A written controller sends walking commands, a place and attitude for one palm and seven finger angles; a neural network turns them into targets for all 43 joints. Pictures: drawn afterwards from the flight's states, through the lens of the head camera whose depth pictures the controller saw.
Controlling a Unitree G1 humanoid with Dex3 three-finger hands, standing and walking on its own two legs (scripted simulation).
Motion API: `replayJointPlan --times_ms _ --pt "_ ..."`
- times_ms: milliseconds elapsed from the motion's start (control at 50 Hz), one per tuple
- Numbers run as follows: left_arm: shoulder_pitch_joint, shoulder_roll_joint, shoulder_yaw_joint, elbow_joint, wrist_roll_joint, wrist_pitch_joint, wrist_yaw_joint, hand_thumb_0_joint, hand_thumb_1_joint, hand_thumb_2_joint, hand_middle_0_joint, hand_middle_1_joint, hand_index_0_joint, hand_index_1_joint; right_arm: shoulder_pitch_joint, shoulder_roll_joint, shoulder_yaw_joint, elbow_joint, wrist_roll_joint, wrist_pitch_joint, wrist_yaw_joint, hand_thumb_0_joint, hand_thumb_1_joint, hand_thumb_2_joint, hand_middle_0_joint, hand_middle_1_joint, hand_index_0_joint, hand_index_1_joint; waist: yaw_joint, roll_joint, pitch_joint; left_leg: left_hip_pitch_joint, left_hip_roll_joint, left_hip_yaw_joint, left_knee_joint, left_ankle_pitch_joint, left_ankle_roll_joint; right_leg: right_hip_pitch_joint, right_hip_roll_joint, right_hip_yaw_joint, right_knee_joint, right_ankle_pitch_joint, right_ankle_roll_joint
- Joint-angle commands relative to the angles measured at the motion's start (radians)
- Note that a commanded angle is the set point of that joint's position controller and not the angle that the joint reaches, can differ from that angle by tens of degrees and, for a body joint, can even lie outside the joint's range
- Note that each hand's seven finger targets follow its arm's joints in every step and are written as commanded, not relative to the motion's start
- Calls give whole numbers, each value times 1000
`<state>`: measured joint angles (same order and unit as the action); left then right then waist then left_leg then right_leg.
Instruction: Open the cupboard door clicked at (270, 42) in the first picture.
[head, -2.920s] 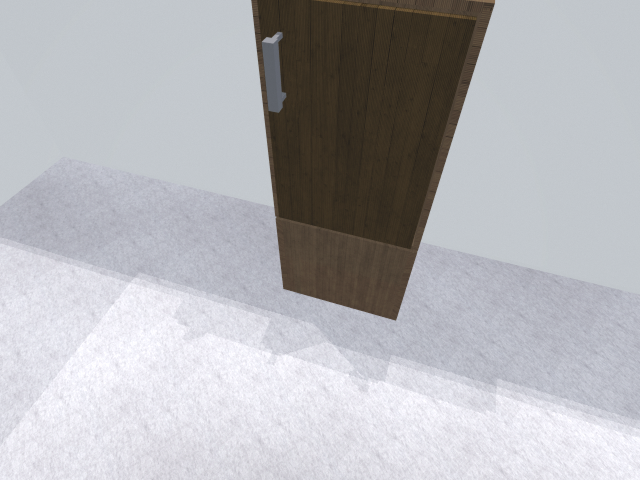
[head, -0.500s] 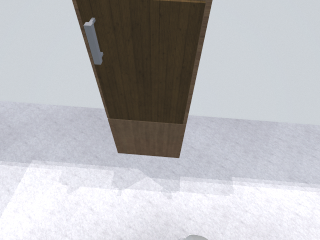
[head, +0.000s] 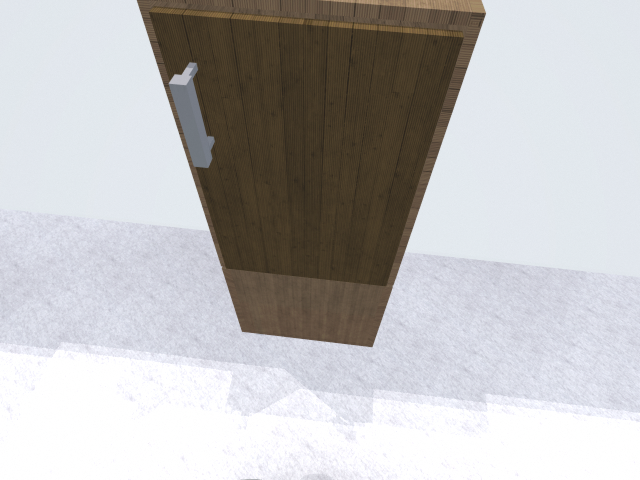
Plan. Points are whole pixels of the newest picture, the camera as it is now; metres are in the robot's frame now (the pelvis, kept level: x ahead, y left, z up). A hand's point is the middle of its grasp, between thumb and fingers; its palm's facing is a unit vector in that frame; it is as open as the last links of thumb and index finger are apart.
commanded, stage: come to a stop and stand still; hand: left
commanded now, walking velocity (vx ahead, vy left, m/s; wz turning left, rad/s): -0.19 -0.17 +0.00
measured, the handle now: (197, 116) +0.57 +0.23 +0.12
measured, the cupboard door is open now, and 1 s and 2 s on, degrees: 0 0 0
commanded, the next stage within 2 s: look again from close up in 0.72 s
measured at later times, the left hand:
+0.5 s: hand out of the picture +0.03 +0.13 -0.17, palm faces +0.05 -0.98 -0.21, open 7.3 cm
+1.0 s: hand out of the picture -0.02 +0.13 -0.17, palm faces +0.00 -0.98 -0.20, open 7.3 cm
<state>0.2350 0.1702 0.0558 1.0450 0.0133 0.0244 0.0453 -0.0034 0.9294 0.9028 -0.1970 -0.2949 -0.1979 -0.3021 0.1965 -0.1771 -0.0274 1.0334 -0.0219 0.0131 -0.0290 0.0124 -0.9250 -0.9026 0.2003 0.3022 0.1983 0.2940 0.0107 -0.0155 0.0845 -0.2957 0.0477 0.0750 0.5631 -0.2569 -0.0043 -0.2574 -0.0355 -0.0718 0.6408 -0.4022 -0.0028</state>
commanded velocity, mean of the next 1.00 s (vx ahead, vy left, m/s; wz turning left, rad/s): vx -0.01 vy -0.02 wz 0.00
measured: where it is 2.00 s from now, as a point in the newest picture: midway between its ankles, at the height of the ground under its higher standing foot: outside the picture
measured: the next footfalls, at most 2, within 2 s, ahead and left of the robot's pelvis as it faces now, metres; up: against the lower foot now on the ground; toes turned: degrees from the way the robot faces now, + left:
right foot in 0.24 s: +0.02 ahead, -0.14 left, +0.00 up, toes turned -1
left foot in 0.46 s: +0.00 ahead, +0.08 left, +0.00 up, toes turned +1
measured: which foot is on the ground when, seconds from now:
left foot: down 0.00-0.24, up 0.26-0.44, down 0.46-1.00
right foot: up 0.00-0.22, down 0.24-1.00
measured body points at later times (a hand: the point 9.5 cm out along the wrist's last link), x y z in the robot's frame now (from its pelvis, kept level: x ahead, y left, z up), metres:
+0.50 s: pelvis -0.02 -0.05 +0.00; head +0.02 -0.05 +0.45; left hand +0.03 +0.18 -0.15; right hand +0.02 -0.29 -0.15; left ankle -0.05 +0.08 -0.73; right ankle -0.02 -0.14 -0.73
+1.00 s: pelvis -0.02 -0.03 +0.01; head -0.02 -0.04 +0.46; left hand -0.02 +0.18 -0.15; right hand -0.03 -0.25 -0.16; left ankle -0.04 +0.08 -0.73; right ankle -0.02 -0.14 -0.73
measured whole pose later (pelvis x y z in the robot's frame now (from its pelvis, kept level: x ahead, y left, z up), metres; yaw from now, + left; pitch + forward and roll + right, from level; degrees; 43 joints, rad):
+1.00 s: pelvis -0.02 -0.03 +0.01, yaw -1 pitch -1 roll -1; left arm 0.31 0.12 -0.01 1.12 0.01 -0.03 0.04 0.00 0.91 0.90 -0.20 -0.29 -0.20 -0.30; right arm 0.32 -0.15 0.00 1.07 -0.02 -0.02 -0.02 0.01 -0.91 -0.90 0.20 0.30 0.20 0.29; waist -0.02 0.04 0.02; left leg -0.19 0.01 0.03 0.52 -0.31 0.01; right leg -0.22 0.03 -0.03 0.49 -0.26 -0.03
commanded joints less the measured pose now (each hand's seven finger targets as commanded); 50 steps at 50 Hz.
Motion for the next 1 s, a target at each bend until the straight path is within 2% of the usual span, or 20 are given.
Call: replayJointPlan --times_ms 0,100,160,180,200,220,240,300,360,420,460,520,620,760,780,800,820,860,920,980 --pt "56 92 26 -58 0 8 -5 0 900 900 -200 -300 -200 -300 93 -192 -44 -34 -7 3 -29 0 -900 -900 200 300 200 300 -32 251 -127 266 326 -246 -148 1020 217 -162 26 73 291 -183 -3" --pt "60 86 34 -87 4 19 -21 0 900 900 -200 -300 -200 -300 13 -218 -64 -72 -9 9 -38 0 -900 -900 200 300 200 300 -26 183 -168 225 322 -215 -145 729 194 -124 25 94 217 -96 -4" --pt "144 91 32 -72 10 10 -27 0 900 900 -200 -300 -200 -300 -30 -208 -63 -84 -2 14 -26 0 -900 -900 200 300 200 300 15 132 -162 103 245 -157 -108 467 129 55 32 40 -79 122 -7" --pt "173 106 33 -66 18 4 -25 0 900 900 -200 -300 -200 -300 -41 -181 -60 -93 7 18 -19 0 -900 -900 200 300 200 300 28 55 -141 25 165 -116 -42 243 79 108 -3 85 -240 255 -10" --pt "136 179 37 -77 31 -6 -20 0 900 900 -200 -300 -200 -300 -15 -111 -52 -101 17 23 -9 0 -900 -900 200 300 200 300 -5 -177 -99 -65 21 -21 80 -66 9 73 -174 318 -348 340 -73" --pt "71 225 34 -93 28 -5 -23 0 900 900 -200 -300 -200 -300 -27 -89 -45 -109 17 37 3 0 -900 -900 200 300 200 300 -3 -219 -58 -41 -37 -32 234 -293 -7 -69 -292 365 -405 284 -168" --pt "31 210 31 -108 29 -7 -23 0 900 900 -200 -300 -200 -300 -42 -86 -48 -107 12 49 5 0 -900 -900 200 300 200 300 -6 -171 -45 -33 -38 -81 363 -319 4 -147 -272 370 -414 170 -202" --pt "-30 158 18 -100 25 -19 -13 0 900 900 -200 -300 -200 -300 -9 -80 -37 -76 12 35 6 0 -900 -900 200 300 200 300 -38 -149 -29 -80 -16 -92 402 -241 4 -40 -207 260 -313 503 -207" --pt "20 156 15 -69 16 -28 -5 0 900 900 -200 -300 -200 -300 23 -61 -21 -47 18 19 5 0 -900 -900 200 300 200 300 -21 -107 -115 -15 -16 -63 119 -181 -10 141 -182 211 -230 708 -185" --pt "28 114 0 -34 -8 -31 -7 0 900 900 -200 -300 -200 -300 70 -80 -6 2 12 -5 -5 0 -900 -900 200 300 200 300 -24 -17 -133 183 49 -133 -201 222 16 87 -105 173 -194 523 -73" --pt "45 81 -9 -23 -2 -29 -10 0 900 900 -200 -300 -200 -300 29 -114 -4 9 8 -10 -12 0 -900 -900 200 300 200 300 5 24 -97 142 126 -170 -186 229 43 87 -50 145 -280 339 -22" --pt "20 96 -9 15 -8 -26 -13 0 900 900 -200 -300 -200 -300 58 -80 8 54 8 -15 -17 0 -900 -900 200 300 200 300 -5 132 -93 140 87 -136 -209 258 23 152 -58 137 -269 402 -40" --pt "28 90 -17 44 -8 -28 -19 0 900 900 -200 -300 -200 -300 93 -67 12 71 6 -9 -14 0 -900 -900 200 300 200 300 -9 28 -3 104 58 -122 -259 58 17 117 -57 158 -362 228 -42" --pt "66 78 -20 59 -8 -38 -16 0 900 900 -200 -300 -200 -300 150 -55 16 83 10 -17 -15 0 -900 -900 200 300 200 300 -13 -5 -24 146 57 -106 -261 98 20 117 -55 156 -375 256 -44" --pt "71 71 -22 62 -9 -40 -16 0 900 900 -200 -300 -200 -300 155 -55 18 86 8 -19 -16 0 -900 -900 200 300 200 300 -15 9 -38 151 59 -108 -259 115 20 126 -57 159 -367 285 -45" --pt "169 96 -33 80 7 -79 33 0 900 900 -200 -300 -200 -300 33 -82 11 26 17 -49 -2 0 -900 -900 200 300 200 300 41 -4 -29 49 49 -28 -8 96 -10 140 -146 211 -282 887 22" --pt "152 148 -24 41 1 -86 27 0 900 900 -200 -300 -200 -300 122 -28 14 -12 17 -34 1 0 -900 -900 200 300 200 300 -25 -14 -133 41 13 -82 6 -110 2 183 -202 279 -279 748 -39" --pt "74 125 -34 8 -1 -85 13 0 900 900 -200 -300 -200 -300 191 -13 15 3 12 -30 8 0 -900 -900 200 300 200 300 -58 34 -151 129 6 -70 -55 -27 6 71 -143 209 -281 367 -98" --pt "87 70 -44 12 -4 -73 3 0 900 900 -200 -300 -200 -300 197 -34 24 -2 6 -43 5 0 -900 -900 200 300 200 300 -38 46 -30 63 42 -120 -135 67 31 7 -62 171 -256 194 -68" --pt "107 62 -50 25 -4 -64 -5 0 900 900 -200 -300 -200 -300 191 -44 29 -3 6 -51 0 0 -900 -900 200 300 200 300 -20 50 0 30 53 -144 -179 101 45 39 -41 146 -217 225 -55"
